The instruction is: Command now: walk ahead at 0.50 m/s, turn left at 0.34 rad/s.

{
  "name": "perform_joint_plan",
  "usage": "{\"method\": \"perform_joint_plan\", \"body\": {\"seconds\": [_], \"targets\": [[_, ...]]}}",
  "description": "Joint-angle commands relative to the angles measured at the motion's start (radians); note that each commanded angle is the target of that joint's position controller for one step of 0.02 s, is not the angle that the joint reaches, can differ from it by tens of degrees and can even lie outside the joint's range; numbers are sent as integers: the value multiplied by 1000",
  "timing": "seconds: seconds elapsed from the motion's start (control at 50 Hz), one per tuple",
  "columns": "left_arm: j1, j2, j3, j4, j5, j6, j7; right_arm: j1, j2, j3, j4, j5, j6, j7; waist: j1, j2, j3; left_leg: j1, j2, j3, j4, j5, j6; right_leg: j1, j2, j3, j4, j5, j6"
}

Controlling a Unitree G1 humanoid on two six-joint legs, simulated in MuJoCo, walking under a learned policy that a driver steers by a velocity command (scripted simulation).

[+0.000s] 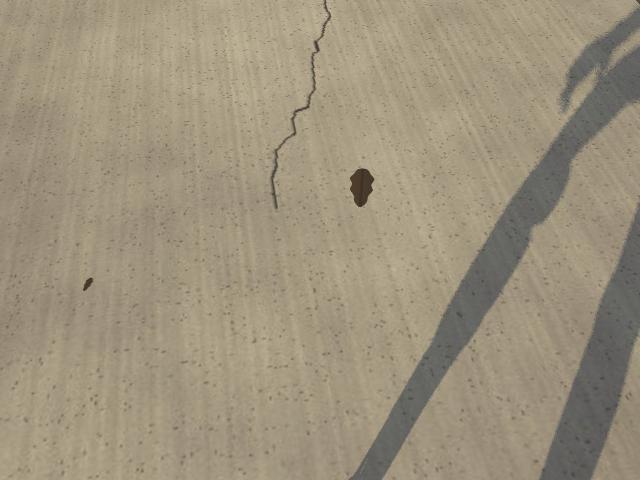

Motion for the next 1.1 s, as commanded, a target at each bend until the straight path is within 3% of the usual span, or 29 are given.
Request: {"method": "perform_joint_plan", "body": {"seconds": [0.02, 0.06, 0.08, 0.1, 0.12, 0.14, 0.16, 0.18, 0.2, 0.22, 0.3, 0.38, 0.46, 0.54, 0.56, 0.58, 0.6, 0.62, 0.64, 0.66, 0.7, 0.8, 0.88, 0.98, 1.02, 1.04, 1.06, 1.08, 1.1], "targets": [[32, 170, 48, -16, -7, 11, 12, -139, -77, -17, -126, -3, -20, 23, 21, -87, 54, -72, -24, 21, -36, -112, 43, 63, -340, 51, 38, 615, -98], [10, 197, 55, -24, -5, 25, 25, -56, -114, -35, -123, -9, -12, 23, -35, -128, -28, 69, -91, 88, -24, -223, 81, 86, -328, 17, 193, 990, -70], [-4, 202, 54, -30, -4, 35, 33, 60, -152, -58, -102, -11, -9, 18, -102, -126, -102, 229, -132, 112, -42, -223, 108, 54, -304, -13, 360, 1109, -48], [-9, 191, 47, -43, 0, 35, 43, 210, -207, -84, -76, -7, -4, 5, -181, -91, -189, 499, -96, 28, -66, -149, 155, -113, -273, -41, 596, 991, -9], [98, 92, 12, -89, 19, 10, 32, 300, -323, -113, -75, -13, -2, -6, -145, 131, -335, 929, 169, -453, -69, -212, 341, -550, -113, -50, 1010, 402, 66], [72, 91, 0, -80, 24, -25, 11, 321, -253, -94, -76, 0, -1, -8, -162, 158, -446, 1074, 264, -807, -233, -296, 417, -753, 1, 124, 1171, -245, 79], [-16, 159, 19, -108, -21, -50, -9, 291, -201, -77, -77, -6, 2, -14, -183, 90, -326, 1006, 235, -679, -264, -380, 354, -854, -73, 191, 1200, -194, 60], [-82, 153, 12, -133, -33, -64, -14, 232, -184, -73, -89, -7, 4, -18, -164, 4, -207, 857, 198, -556, -281, -361, 317, -863, -120, 171, 1130, -118, 48], [-110, 143, 12, -139, -15, -68, -9, 172, -170, -68, -99, -9, 7, -20, -123, -68, -109, 700, 160, -467, -304, -268, 295, -835, -152, 152, 1022, -73, 53], [-102, 150, 20, -136, 4, -60, -3, 131, -147, -58, -114, -18, 7, -22, -87, -59, -70, 591, 127, -404, -330, -168, 284, -770, -179, 149, 951, -38, 64], [-68, 106, 11, -134, 18, -26, 10, 94, -168, -65, -119, -16, 5, -39, -40, -1, -39, 387, 64, -281, -376, 9, 293, -668, -177, 107, 775, 42, 139], [-230, 64, -8, -168, 13, -30, 7, 145, -194, -75, -90, -3, 18, -58, -105, 22, -25, 317, -7, -211, -355, -96, 222, -566, -120, 90, 453, 341, 161], [-295, 103, 8, -187, -8, -44, -5, 204, -191, -78, -63, 7, 31, -63, -124, 44, -36, 410, 32, -320, -285, -215, 190, -518, -93, 136, 311, 370, 143], [-152, 158, 45, -153, -8, -60, -2, 181, -151, -70, -70, -2, 40, -63, -31, 73, -79, 446, 18, -382, -108, -208, 132, -312, -109, 131, 231, 251, 63], [-30, 202, 60, -144, 10, -64, 6, 185, -91, -48, -83, -11, 36, -58, 24, -2, -192, 367, -39, -314, 119, -275, 96, -97, -242, 248, 238, 189, 3], [75, 290, 83, -117, 25, -50, 9, 309, -21, -25, -113, 5, 27, -57, -9, -285, -327, 42, -184, -159, 456, -612, 24, 241, -471, 661, 175, -17, -155], [93, 237, 77, -105, -1, -43, 0, 322, -99, -34, -107, 17, 23, -59, 1, -335, -309, -125, -120, -152, 633, -690, 7, 249, -529, 878, 99, -268, -186], [47, 166, 58, -120, -5, -39, 3, 234, -171, -55, -103, 15, 28, -60, 26, -222, -180, -167, -78, -156, 695, -597, 1, 141, -483, 742, 78, -295, -143], [1, 139, 48, -124, 2, -32, 6, 167, -178, -60, -114, 4, 34, -61, 22, -157, -104, -150, -47, -121, 693, -522, -4, 32, -439, 591, 77, -164, -109], [-33, 115, 39, -119, 6, -28, 7, 128, -167, -62, -126, -6, 35, -58, 8, -139, -47, -131, -21, -116, 652, -469, -7, -59, -397, 482, 57, -35, -100], [-59, 90, 31, -106, 12, -31, 11, 130, -133, -62, -133, 4, 43, -47, -25, -179, -15, -62, 18, -100, 598, -415, -9, -155, -346, 339, 11, 97, -86], [-49, 134, 50, -60, 6, -40, 11, 70, -76, -47, -162, -2, 57, -39, -30, -133, 8, -104, 40, -77, 446, -304, -32, -157, -362, 167, -50, 295, -124], [-11, 149, 47, -13, -8, -30, 4, -38, -31, -26, -180, -7, 34, -22, 2, -103, 29, -21, 13, -35, 185, -139, -15, -165, -321, 61, -61, 370, -115], [69, 199, 54, 47, -39, -2, -2, -168, -55, -28, -220, -3, 5, 2, 14, -117, 66, 49, -23, 22, -24, -179, 15, -71, -363, 104, -16, 451, -108], [62, 221, 58, 60, -42, 9, 3, -95, -98, -48, -202, -6, -2, 1, -50, -142, 15, 196, -59, 37, -89, -213, 43, -47, -361, 105, 88, 633, -82], [51, 214, 53, 63, -43, 12, 5, 33, -135, -70, -163, -11, -2, -7, -126, -133, -66, 396, -84, 58, -133, -171, 69, -88, -322, 70, 232, 739, -55], [51, 173, 37, 53, -29, 6, 7, 187, -190, -94, -124, -21, 2, -22, -197, -121, -185, 677, -13, -1, -87, -131, 103, -241, -273, 42, 438, 622, -16], [118, 55, 0, 12, -8, -8, 2, 303, -291, -114, -114, -51, 11, -38, -194, 100, -364, 1071, 278, -393, -86, -213, 225, -618, -137, -3, 830, 150, 60], [134, 74, 0, 29, -23, -21, 0, 314, -243, -99, -114, -47, 15, -39, -196, 174, -473, 1064, 369, -661, -224, -293, 284, -722, -84, 144, 1018, -279, 71]]}}
Velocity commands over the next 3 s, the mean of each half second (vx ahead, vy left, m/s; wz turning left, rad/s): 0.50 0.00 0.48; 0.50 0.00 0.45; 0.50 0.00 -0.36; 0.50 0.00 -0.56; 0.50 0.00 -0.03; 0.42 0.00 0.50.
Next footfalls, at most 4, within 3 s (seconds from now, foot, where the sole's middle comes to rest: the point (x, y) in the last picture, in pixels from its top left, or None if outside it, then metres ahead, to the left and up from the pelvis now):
0.10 left None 0.24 0.12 -0.77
0.56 right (380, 453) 0.54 -0.04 -0.77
1.06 left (212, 388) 0.66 0.33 -0.77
1.56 right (293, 264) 1.02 0.18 -0.77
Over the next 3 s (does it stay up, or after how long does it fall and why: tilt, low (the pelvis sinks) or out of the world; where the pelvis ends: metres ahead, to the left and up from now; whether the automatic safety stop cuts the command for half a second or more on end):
stays up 1.59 0.29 -0.01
